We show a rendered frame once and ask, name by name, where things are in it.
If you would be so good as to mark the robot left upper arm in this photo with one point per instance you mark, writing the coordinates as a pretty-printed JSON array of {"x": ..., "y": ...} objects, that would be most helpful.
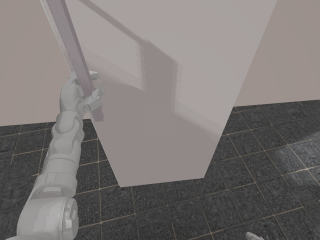
[{"x": 54, "y": 218}]

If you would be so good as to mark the fridge door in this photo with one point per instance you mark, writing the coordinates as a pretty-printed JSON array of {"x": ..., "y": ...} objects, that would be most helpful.
[{"x": 171, "y": 71}]

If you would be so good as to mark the robot left hand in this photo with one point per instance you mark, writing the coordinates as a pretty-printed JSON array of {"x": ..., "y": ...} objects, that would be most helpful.
[{"x": 73, "y": 99}]

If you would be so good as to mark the handle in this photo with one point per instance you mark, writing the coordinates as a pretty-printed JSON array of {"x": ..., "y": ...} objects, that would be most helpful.
[{"x": 62, "y": 19}]

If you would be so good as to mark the left robot forearm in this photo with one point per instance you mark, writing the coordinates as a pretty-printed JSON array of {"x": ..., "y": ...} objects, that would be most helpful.
[{"x": 58, "y": 175}]

